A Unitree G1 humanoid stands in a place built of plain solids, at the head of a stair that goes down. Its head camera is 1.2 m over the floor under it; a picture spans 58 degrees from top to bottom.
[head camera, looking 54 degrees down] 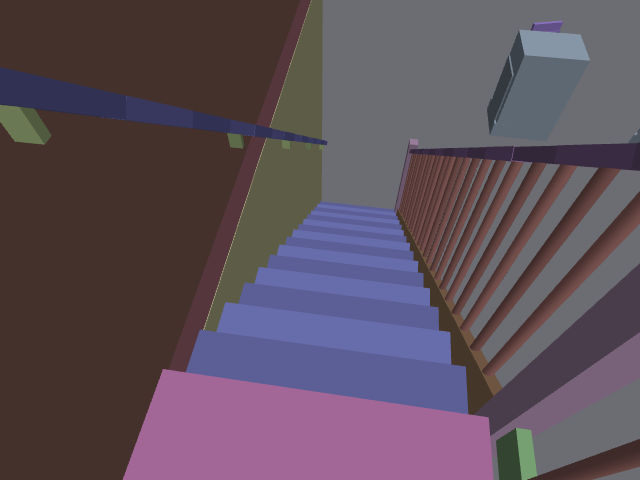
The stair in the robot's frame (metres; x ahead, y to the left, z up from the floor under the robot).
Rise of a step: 0.18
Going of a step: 0.20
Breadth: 0.90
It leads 8 degrees to the right of straight ahead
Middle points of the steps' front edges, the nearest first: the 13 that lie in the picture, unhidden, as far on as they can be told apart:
0.36 0.00 0.00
0.56 -0.03 -0.18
0.76 -0.06 -0.37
0.96 -0.09 -0.55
1.17 -0.12 -0.74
1.37 -0.15 -0.92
1.57 -0.18 -1.10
1.77 -0.21 -1.29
1.98 -0.24 -1.47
2.18 -0.27 -1.66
2.38 -0.30 -1.84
2.58 -0.33 -2.02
2.79 -0.36 -2.21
